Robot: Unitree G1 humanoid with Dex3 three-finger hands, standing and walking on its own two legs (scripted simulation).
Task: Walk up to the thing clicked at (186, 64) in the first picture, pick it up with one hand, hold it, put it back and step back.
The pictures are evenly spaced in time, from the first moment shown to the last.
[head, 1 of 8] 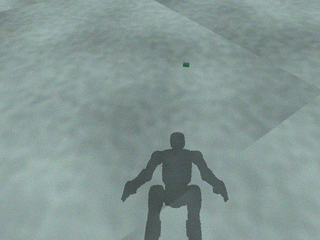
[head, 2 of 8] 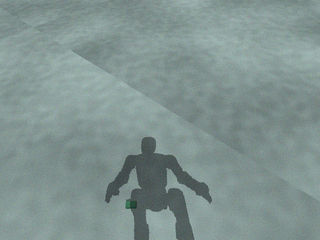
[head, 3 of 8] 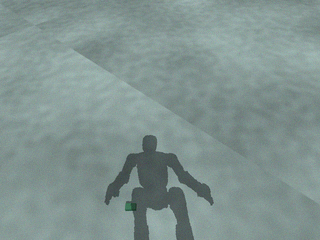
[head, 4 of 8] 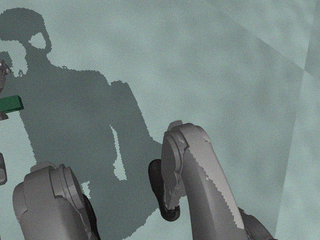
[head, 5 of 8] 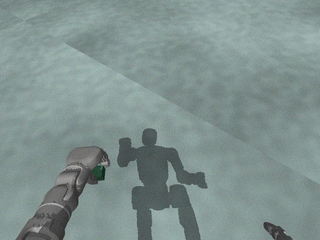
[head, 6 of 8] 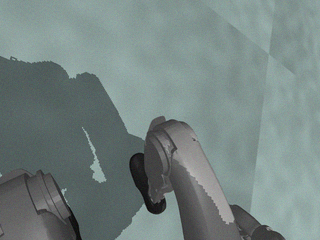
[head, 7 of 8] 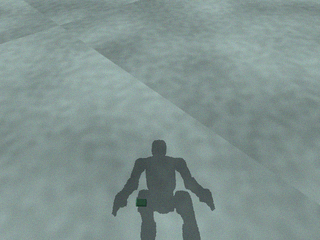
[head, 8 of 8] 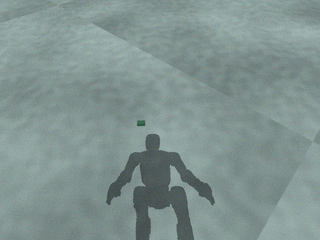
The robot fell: no
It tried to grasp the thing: yes
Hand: left
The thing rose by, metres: 0.69
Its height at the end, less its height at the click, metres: +0.00
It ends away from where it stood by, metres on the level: 0.01
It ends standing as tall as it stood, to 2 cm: yes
